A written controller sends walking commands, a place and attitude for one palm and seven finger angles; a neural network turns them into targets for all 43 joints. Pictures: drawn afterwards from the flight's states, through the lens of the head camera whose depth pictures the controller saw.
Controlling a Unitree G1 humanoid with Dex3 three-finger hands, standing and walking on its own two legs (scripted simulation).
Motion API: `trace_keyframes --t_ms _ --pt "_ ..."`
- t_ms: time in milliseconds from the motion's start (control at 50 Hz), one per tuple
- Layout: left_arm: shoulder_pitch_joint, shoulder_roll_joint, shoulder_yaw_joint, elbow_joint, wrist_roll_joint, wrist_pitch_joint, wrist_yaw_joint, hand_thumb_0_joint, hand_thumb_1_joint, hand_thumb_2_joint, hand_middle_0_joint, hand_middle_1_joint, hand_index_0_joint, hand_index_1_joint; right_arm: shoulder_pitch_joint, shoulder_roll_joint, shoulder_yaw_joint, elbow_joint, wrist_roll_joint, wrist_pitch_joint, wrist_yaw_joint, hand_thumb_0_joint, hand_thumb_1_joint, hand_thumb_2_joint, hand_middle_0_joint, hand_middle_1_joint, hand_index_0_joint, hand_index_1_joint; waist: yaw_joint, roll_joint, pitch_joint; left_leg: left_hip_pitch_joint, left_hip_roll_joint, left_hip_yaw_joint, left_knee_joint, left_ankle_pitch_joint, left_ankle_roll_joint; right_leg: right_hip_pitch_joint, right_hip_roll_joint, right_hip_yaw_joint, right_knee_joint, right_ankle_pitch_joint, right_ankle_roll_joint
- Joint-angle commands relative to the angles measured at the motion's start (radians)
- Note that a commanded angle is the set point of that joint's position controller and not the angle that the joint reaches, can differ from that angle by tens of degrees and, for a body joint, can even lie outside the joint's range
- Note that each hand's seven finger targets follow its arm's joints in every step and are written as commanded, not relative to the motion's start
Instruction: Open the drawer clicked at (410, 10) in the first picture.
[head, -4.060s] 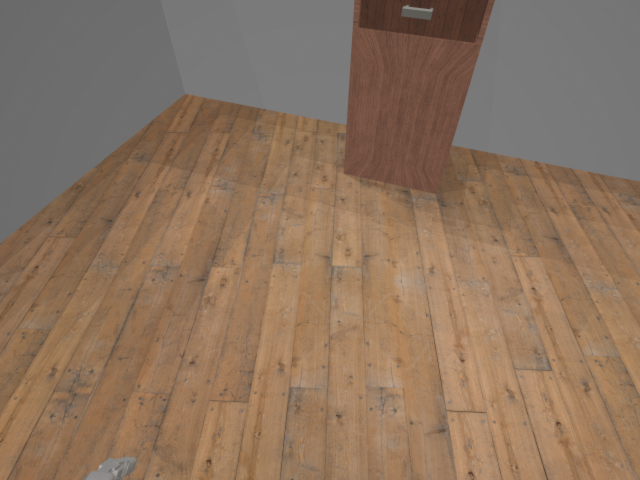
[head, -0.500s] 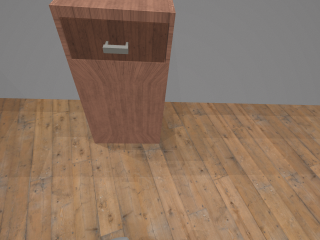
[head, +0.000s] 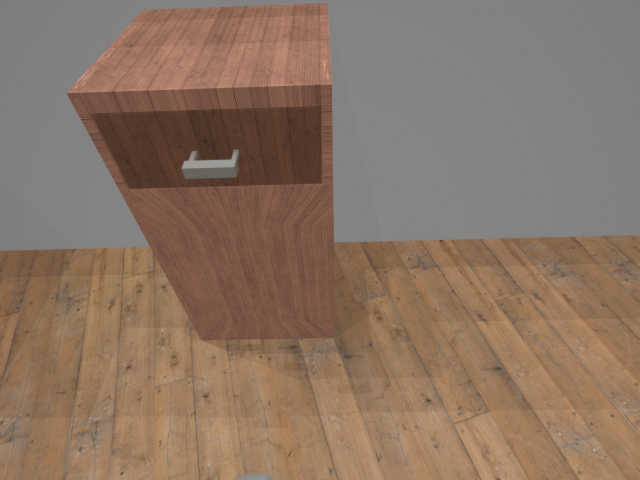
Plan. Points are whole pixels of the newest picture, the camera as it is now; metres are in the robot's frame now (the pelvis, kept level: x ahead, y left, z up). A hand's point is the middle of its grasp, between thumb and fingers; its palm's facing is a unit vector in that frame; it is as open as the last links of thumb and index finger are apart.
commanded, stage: take the last steps up to it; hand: left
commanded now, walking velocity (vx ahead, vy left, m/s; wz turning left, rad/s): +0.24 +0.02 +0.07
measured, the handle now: (212, 162) +0.67 +0.26 +0.02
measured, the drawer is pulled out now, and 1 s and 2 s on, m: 0.00 0.00 0.00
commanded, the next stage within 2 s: come to a stop and stand still in 0.20 s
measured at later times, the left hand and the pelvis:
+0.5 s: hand out of the picture +0.16 +0.22 -0.19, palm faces +0.06 -0.98 -0.19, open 7.4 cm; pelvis +0.14 +0.04 -0.01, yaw +0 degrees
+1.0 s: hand (222, 449) +0.20 +0.17 -0.15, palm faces +0.07 -0.96 -0.28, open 7.3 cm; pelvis +0.13 -0.02 +0.00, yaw +1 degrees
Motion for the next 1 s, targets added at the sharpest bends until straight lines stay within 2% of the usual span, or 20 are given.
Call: trace_keyframes --t_ms 0,140,200,220,240,260,280,320,380,480,560,600,640,660,680,700,720,760,840,980 --pt "0.128 0.112 0.012 0.006 0.001 -0.018 0.003 0.0 0.9 0.9 -0.2 -0.3 -0.2 -0.3 -0.039 -0.01 -0.002 -0.074 0.004 -0.017 0.002 0.0 -0.9 -0.9 0.2 0.3 0.2 0.3 0.01 -0.146 0.075 -0.134 0.036 0.003 -0.114 0.066 -0.019 0.065 -0.234 0.147 -0.25 0.277 -0.078" --pt "0.157 0.137 0.016 0.045 0.004 -0.006 0.008 0.0 0.9 0.9 -0.2 -0.3 -0.2 -0.3 -0.139 -0.011 0.013 -0.114 0.01 -0.034 0.008 0.0 -0.9 -0.9 0.2 0.3 0.2 0.3 0.026 -0.178 0.08 0.032 -0.002 0.065 -0.43 0.078 0.006 0.087 -0.235 0.107 -0.164 0.418 -0.077" --pt "0.132 0.122 0.012 0.047 -0.009 0.006 0.006 0.0 0.9 0.9 -0.2 -0.3 -0.2 -0.3 0.064 -0.082 0.0 -0.048 0.001 -0.047 -0.01 0.0 -0.9 -0.9 0.2 0.3 0.2 0.3 -0.069 -0.059 -0.02 0.391 -0.023 0.074 -0.601 0.231 0.027 -0.023 -0.152 0.036 0.121 0.404 -0.022" --pt "0.166 0.08 0.006 0.033 -0.014 0.011 0.001 0.0 0.9 0.9 -0.2 -0.3 -0.2 -0.3 0.168 -0.186 -0.023 -0.032 -0.008 -0.055 -0.022 0.0 -0.9 -0.9 0.2 0.3 0.2 0.3 -0.097 0.153 -0.114 0.588 0.174 -0.161 -0.619 0.353 0.097 -0.203 -0.052 -0.012 0.345 0.091 0.024" --pt "0.155 0.056 -0.002 0.007 -0.017 0.012 -0.001 0.0 0.9 0.9 -0.2 -0.3 -0.2 -0.3 0.233 -0.253 -0.034 -0.02 0.002 -0.048 -0.032 0.0 -0.9 -0.9 0.2 0.3 0.2 0.3 -0.11 0.304 -0.166 0.638 0.361 -0.389 -0.73 0.459 0.201 -0.328 0.029 0.005 0.607 -0.359 0.042" --pt "0.118 0.076 0.007 -0.011 -0.008 0.018 0.004 0.0 0.9 0.9 -0.2 -0.3 -0.2 -0.3 0.199 -0.243 -0.028 -0.027 0.007 -0.035 -0.036 0.0 -0.9 -0.9 0.2 0.3 0.2 0.3 -0.098 0.196 -0.113 0.546 0.376 -0.371 -0.772 0.327 0.235 -0.349 -0.002 0.089 0.715 -0.374 0.016" --pt "0.078 0.056 0.002 -0.008 -0.005 0.023 0.002 0.0 0.9 0.9 -0.2 -0.3 -0.2 -0.3 0.116 -0.195 -0.019 -0.04 0.007 -0.041 -0.041 0.0 -0.9 -0.9 0.2 0.3 0.2 0.3 -0.078 0.186 -0.046 0.444 0.329 -0.314 -0.802 0.277 0.211 -0.38 -0.035 0.108 0.749 -0.305 0.019" --pt "0.074 0.039 0.0 0.023 -0.01 0.038 0.0 0.0 0.9 0.9 -0.2 -0.3 -0.2 -0.3 -0.041 -0.098 0.015 -0.075 0.009 -0.045 -0.051 0.0 -0.9 -0.9 0.2 0.3 0.2 0.3 -0.013 0.08 0.056 0.241 0.271 -0.173 -0.81 0.472 0.161 -0.287 -0.089 0.158 0.648 -0.186 0.046" --pt "0.13 0.011 -0.008 0.037 -0.017 0.071 0.013 0.0 0.9 0.9 -0.2 -0.3 -0.2 -0.3 -0.081 -0.093 0.019 -0.078 0.01 -0.044 -0.063 0.0 -0.9 -0.9 0.2 0.3 0.2 0.3 0.021 0.034 -0.004 0.25 0.227 -0.054 -0.767 0.767 0.147 -0.155 -0.062 0.145 0.44 -0.133 0.077" --pt "0.045 0.08 0.015 -0.037 -0.002 0.113 0.015 0.0 0.9 0.9 -0.2 -0.3 -0.2 -0.3 -0.085 -0.155 -0.014 -0.089 0.008 -0.007 -0.068 0.0 -0.9 -0.9 0.2 0.3 0.2 0.3 0.0 0.1 -0.01 0.282 0.264 -0.069 -0.741 0.757 0.177 -0.174 -0.026 0.124 0.383 -0.131 0.064" --pt "-0.003 0.105 0.028 -0.095 -0.005 0.115 0.012 0.0 0.9 0.9 -0.2 -0.3 -0.2 -0.3 -0.127 -0.182 -0.031 -0.109 -0.003 0.011 -0.062 0.0 -0.9 -0.9 0.2 0.3 0.2 0.3 0.01 0.158 -0.009 0.289 0.256 -0.068 -0.697 0.704 0.159 -0.166 -0.012 0.132 0.314 -0.114 0.045" --pt "-0.007 0.116 0.03 -0.106 -0.006 0.108 0.01 0.0 0.9 0.9 -0.2 -0.3 -0.2 -0.3 -0.128 -0.184 -0.034 -0.116 -0.002 0.019 -0.055 0.0 -0.9 -0.9 0.2 0.3 0.2 0.3 0.018 0.141 -0.017 0.269 0.221 -0.053 -0.654 0.606 0.125 -0.101 -0.001 0.114 0.191 -0.011 0.046" --pt "0.005 0.163 0.035 -0.111 0.002 0.089 0.013 0.0 0.9 0.9 -0.2 -0.3 -0.2 -0.3 -0.107 -0.149 -0.033 -0.118 0.007 0.025 -0.045 0.0 -0.9 -0.9 0.2 0.3 0.2 0.3 0.027 -0.016 -0.04 0.23 0.12 0.01 -0.52 0.354 0.042 -0.011 -0.056 0.164 -0.026 0.289 0.04" --pt "-0.016 0.238 0.042 -0.121 0.012 0.076 0.02 0.0 0.9 0.9 -0.2 -0.3 -0.2 -0.3 -0.071 -0.085 -0.024 -0.13 0.014 0.028 -0.039 0.0 -0.9 -0.9 0.2 0.3 0.2 0.3 0.008 -0.259 -0.056 0.117 -0.009 0.085 -0.367 0.013 -0.013 0.038 -0.238 0.377 -0.063 0.587 -0.026" --pt "-0.007 0.273 0.043 -0.13 0.004 0.076 0.017 0.0 0.9 0.9 -0.2 -0.3 -0.2 -0.3 -0.088 -0.078 -0.021 -0.148 0.02 0.042 -0.04 0.0 -0.9 -0.9 0.2 0.3 0.2 0.3 0.034 -0.291 -0.063 0.104 -0.064 0.011 -0.206 -0.299 -0.017 -0.02 -0.353 0.424 -0.096 0.73 -0.132" --pt "-0.034 0.257 0.037 -0.135 0.001 0.077 0.019 0.0 0.9 0.9 -0.2 -0.3 -0.2 -0.3 -0.095 -0.077 -0.022 -0.139 0.019 0.059 -0.041 0.0 -0.9 -0.9 0.2 0.3 0.2 0.3 0.025 -0.213 -0.068 0.106 -0.063 -0.071 -0.082 -0.299 -0.012 -0.053 -0.337 0.386 -0.104 0.661 -0.164" --pt "-0.078 0.237 0.043 -0.143 0.001 0.079 0.027 0.0 0.9 0.9 -0.2 -0.3 -0.2 -0.3 -0.077 -0.076 -0.022 -0.13 0.015 0.069 -0.043 0.0 -0.9 -0.9 0.2 0.3 0.2 0.3 0.008 -0.252 -0.061 0.084 -0.057 -0.094 -0.024 -0.262 -0.012 -0.073 -0.303 0.372 -0.114 0.564 -0.156" --pt "-0.138 0.218 0.036 -0.163 -0.003 0.078 0.026 0.0 0.9 0.9 -0.2 -0.3 -0.2 -0.3 -0.066 -0.103 -0.025 -0.109 0.011 0.066 -0.037 0.0 -0.9 -0.9 0.2 0.3 0.2 0.3 -0.004 -0.192 -0.018 0.018 -0.061 -0.11 0.075 -0.165 -0.026 -0.044 -0.258 0.33 -0.096 0.542 -0.136" --pt "-0.088 0.231 0.047 -0.156 -0.007 0.07 0.029 0.0 0.9 0.9 -0.2 -0.3 -0.2 -0.3 -0.077 -0.125 -0.027 -0.112 0.009 0.067 -0.028 0.0 -0.9 -0.9 0.2 0.3 0.2 0.3 0.029 -0.162 -0.056 -0.029 -0.064 -0.121 0.064 -0.091 -0.056 0.068 -0.266 0.329 -0.1 0.527 -0.121" --pt "-0.048 0.24 0.054 -0.133 0.001 0.072 0.024 0.0 0.9 0.9 -0.2 -0.3 -0.2 -0.3 -0.084 -0.129 -0.019 -0.122 0.004 0.067 -0.018 0.0 -0.9 -0.9 0.2 0.3 0.2 0.3 0.052 -0.187 -0.054 0.0 -0.054 -0.111 -0.112 -0.085 -0.057 0.089 -0.265 0.384 -0.202 0.109 -0.106"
